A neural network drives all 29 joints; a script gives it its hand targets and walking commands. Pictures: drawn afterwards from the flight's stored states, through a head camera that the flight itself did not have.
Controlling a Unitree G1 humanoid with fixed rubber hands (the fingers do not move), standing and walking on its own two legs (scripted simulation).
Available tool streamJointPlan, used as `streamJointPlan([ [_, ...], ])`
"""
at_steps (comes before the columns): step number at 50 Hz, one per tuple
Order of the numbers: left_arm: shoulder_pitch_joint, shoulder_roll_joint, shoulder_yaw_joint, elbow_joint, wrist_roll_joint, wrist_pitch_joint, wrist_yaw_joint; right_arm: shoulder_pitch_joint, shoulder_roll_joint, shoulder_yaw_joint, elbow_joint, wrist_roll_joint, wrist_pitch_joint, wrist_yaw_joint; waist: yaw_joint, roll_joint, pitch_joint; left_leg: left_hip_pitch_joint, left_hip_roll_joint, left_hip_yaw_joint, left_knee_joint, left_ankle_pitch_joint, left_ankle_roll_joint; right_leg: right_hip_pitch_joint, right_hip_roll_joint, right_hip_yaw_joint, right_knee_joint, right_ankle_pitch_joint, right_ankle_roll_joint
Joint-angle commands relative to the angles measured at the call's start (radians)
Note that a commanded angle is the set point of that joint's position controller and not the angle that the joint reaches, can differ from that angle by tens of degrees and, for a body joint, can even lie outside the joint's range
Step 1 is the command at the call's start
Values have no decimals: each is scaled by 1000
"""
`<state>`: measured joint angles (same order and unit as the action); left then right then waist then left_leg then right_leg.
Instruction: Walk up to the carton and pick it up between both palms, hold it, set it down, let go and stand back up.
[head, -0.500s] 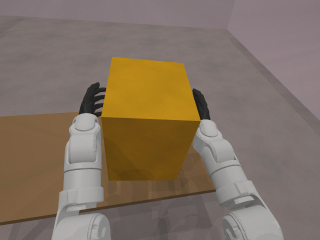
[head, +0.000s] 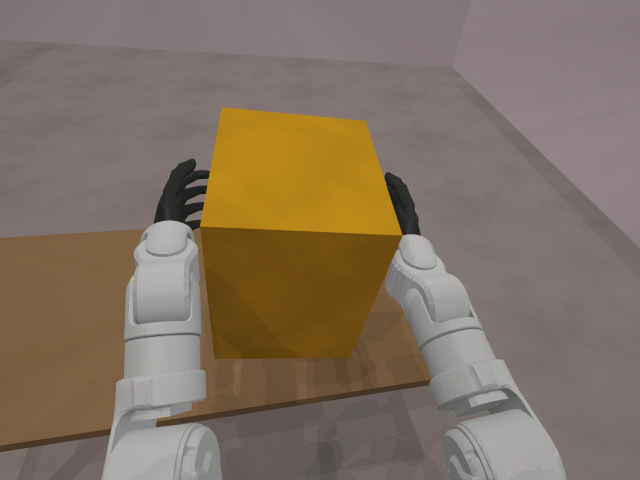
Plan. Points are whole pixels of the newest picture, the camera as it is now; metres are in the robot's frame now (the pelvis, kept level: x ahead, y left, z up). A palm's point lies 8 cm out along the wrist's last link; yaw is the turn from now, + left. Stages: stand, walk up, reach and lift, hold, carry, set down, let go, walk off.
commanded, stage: hold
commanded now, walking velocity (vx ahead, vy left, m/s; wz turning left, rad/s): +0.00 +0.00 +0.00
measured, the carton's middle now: (289, 240) +0.38 +0.02 +0.15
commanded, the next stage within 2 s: none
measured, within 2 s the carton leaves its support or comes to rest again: neither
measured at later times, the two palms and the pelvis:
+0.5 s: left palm (173, 229) +0.36 +0.15 +0.19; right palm (400, 236) +0.35 -0.12 +0.18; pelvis +0.00 +0.00 +0.00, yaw +0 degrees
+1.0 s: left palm (174, 229) +0.36 +0.15 +0.19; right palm (402, 234) +0.35 -0.12 +0.18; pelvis +0.00 +0.00 +0.00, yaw +0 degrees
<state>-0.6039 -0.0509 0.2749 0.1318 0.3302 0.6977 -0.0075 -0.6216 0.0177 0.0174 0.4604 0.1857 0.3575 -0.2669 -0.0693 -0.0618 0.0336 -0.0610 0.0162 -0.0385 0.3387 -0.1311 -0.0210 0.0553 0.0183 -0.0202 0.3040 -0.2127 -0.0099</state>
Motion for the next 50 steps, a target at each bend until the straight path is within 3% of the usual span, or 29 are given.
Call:
streamJointPlan([
  [1,-609,-569,-495,-70,-154,-62,-154,-827,537,376,-321,81,-91,104,-23,98,-394,241,-53,52,14,242,-3,-57,35,-48,-53,300,66],
  [5,-628,-547,-443,-68,-134,-59,-165,-833,528,351,-282,66,-88,114,-6,69,-378,220,-45,58,-18,156,16,-69,28,-50,-62,195,66],
  [9,-620,-564,-484,-85,-156,-69,-163,-868,555,387,-358,82,-105,112,0,76,-427,228,-53,59,-2,209,14,-45,29,-44,-55,264,69],
  [10,-597,-568,-488,-60,-157,-65,-163,-877,543,397,-363,88,-108,105,-13,77,-425,237,-58,56,6,234,8,-47,32,-49,-57,303,71],
  [11,-594,-561,-476,-59,-148,-62,-164,-863,557,402,-359,88,-103,101,2,62,-379,227,-57,58,7,229,15,-45,31,-43,-56,295,73],
  [13,-625,-558,-466,-67,-138,-64,-169,-836,550,376,-304,81,-89,105,-19,72,-372,224,-54,54,-3,202,12,-56,30,-44,-60,260,72],
  [14,-643,-569,-468,-92,-145,-69,-166,-858,547,376,-323,85,-98,111,-7,88,-399,227,-57,57,-10,190,8,-60,28,-48,-59,241,66],
  [15,-610,-565,-491,-81,-150,-66,-167,-875,548,391,-375,84,-108,105,-10,71,-418,231,-54,53,9,220,13,-47,30,-47,-59,279,69],
  [17,-594,-583,-526,-104,-162,-65,-157,-844,544,404,-375,85,-106,98,-23,106,-434,255,-57,55,15,258,-2,-41,29,-43,-48,334,70],
  [18,-608,-573,-512,-98,-154,-64,-160,-832,537,388,-340,90,-95,97,-35,95,-389,251,-55,45,13,248,-5,-63,31,-47,-57,306,72],
  [19,-624,-594,-522,-135,-159,-68,-161,-837,557,402,-360,93,-100,96,-27,93,-420,256,-59,51,17,264,-5,-43,34,-48,-52,321,71],
  [20,-605,-573,-501,-91,-139,-60,-162,-803,538,373,-306,80,-88,99,-32,113,-343,233,-54,48,-1,219,-5,-64,26,-38,-62,272,64],
  [24,-657,-583,-521,-133,-170,-74,-155,-835,552,393,-337,78,-99,107,-14,110,-406,233,-51,57,-2,207,-5,-71,31,-53,-55,234,61],
  [25,-616,-590,-526,-92,-164,-65,-153,-862,531,375,-369,77,-108,107,-19,112,-411,250,-47,48,4,217,-11,-75,31,-46,-58,235,58],
  [26,-596,-589,-527,-99,-163,-60,-156,-815,524,368,-321,67,-98,106,-30,112,-378,232,-47,51,-1,232,-14,-65,32,-53,-61,241,56],
  [28,-618,-571,-488,-89,-145,-58,-165,-839,538,377,-323,71,-102,110,-13,78,-383,237,-51,60,-7,202,6,-56,31,-54,-62,227,65],
  [32,-573,-617,-551,-122,-170,-63,-148,-862,542,419,-421,111,-112,100,-17,112,-460,285,-53,47,27,309,-13,-38,39,-46,-47,345,65],
  [34,-582,-590,-522,-119,-146,-53,-150,-790,512,391,-326,90,-90,104,-27,110,-378,257,-44,47,6,264,-19,-58,42,-56,-55,260,56],
  [37,-643,-587,-508,-128,-157,-61,-151,-814,521,361,-315,68,-93,116,-23,92,-377,236,-39,53,-16,179,-9,-82,40,-64,-64,167,52],
  [40,-603,-581,-500,-94,-142,-56,-151,-845,522,374,-328,75,-104,117,-11,90,-380,247,-45,58,-6,220,-2,-68,38,-57,-64,209,54],
  [41,-578,-593,-516,-124,-151,-58,-155,-817,530,390,-354,90,-106,114,-21,88,-426,273,-46,48,15,282,-12,-40,39,-60,-55,295,58],
  [42,-564,-598,-533,-120,-170,-58,-151,-875,535,427,-435,112,-115,106,-7,74,-464,276,-47,46,26,313,-11,-38,45,-60,-53,310,60],
  [44,-577,-599,-540,-132,-163,-54,-144,-839,517,407,-384,105,-104,104,-16,112,-427,281,-45,50,23,298,-19,-63,45,-60,-54,289,55],
  [45,-564,-579,-513,-120,-146,-49,-147,-829,526,416,-368,98,-99,103,-7,82,-400,272,-50,52,16,270,-3,-63,37,-55,-60,297,62],
  [46,-599,-583,-511,-149,-145,-55,-149,-809,530,397,-333,104,-93,105,-9,106,-386,256,-50,48,12,259,-7,-54,37,-53,-60,265,59],
  [47,-623,-570,-504,-151,-147,-58,-149,-812,539,399,-329,101,-88,106,-7,92,-384,256,-49,51,6,235,-1,-68,35,-48,-59,243,63],
  [48,-609,-570,-506,-132,-144,-53,-154,-781,529,379,-301,87,-84,107,-27,96,-355,256,-47,51,-2,204,-2,-76,29,-47,-64,244,60],
  [49,-590,-568,-501,-114,-143,-47,-159,-792,525,371,-312,78,-86,103,-21,91,-356,238,-48,56,-4,214,1,-56,29,-48,-58,255,61],
  [50,-594,-577,-511,-119,-148,-53,-166,-752,532,364,-295,64,-82,104,-43,81,-345,247,-46,48,-4,209,-9,-56,26,-51,-59,262,61],
])
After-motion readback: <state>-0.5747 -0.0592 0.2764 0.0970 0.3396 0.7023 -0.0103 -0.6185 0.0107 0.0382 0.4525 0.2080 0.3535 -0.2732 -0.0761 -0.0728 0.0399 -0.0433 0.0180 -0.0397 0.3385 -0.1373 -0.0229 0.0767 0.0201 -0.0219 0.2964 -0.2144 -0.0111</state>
